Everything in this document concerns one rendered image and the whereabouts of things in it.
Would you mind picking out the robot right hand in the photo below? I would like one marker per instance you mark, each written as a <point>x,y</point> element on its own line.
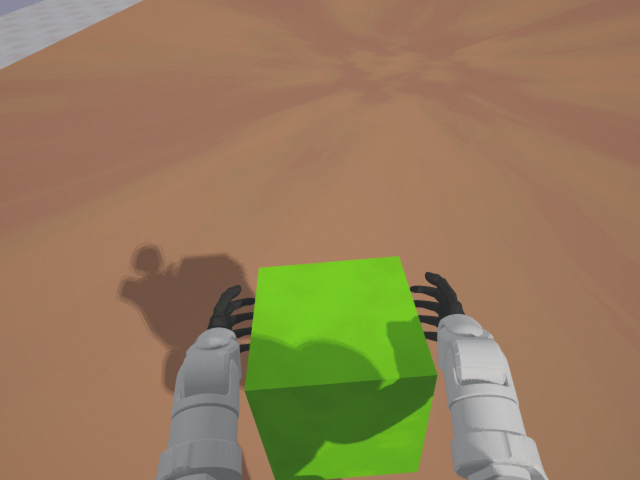
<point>447,302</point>

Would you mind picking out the robot right forearm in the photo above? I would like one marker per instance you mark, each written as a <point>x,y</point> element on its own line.
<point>490,441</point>

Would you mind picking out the robot left hand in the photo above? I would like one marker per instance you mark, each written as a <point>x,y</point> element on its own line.
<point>224,308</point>

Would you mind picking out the carton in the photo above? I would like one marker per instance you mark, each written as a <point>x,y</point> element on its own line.
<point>340,379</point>

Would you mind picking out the robot left forearm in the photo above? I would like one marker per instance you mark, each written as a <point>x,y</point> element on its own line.
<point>204,420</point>

